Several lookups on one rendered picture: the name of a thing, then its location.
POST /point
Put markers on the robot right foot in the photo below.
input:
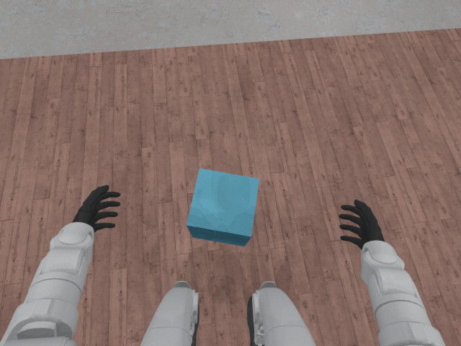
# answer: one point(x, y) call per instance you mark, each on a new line
point(250, 321)

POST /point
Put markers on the robot left forearm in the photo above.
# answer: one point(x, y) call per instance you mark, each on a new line
point(50, 307)

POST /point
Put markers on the carton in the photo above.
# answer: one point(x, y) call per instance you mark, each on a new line
point(223, 207)

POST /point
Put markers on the right robot shin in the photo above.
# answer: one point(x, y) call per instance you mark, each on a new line
point(259, 331)

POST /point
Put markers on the right robot hand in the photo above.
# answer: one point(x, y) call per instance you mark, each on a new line
point(369, 229)

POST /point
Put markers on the robot right forearm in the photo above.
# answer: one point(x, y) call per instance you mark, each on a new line
point(397, 305)

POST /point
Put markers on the left robot hand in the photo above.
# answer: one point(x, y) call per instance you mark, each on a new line
point(88, 212)

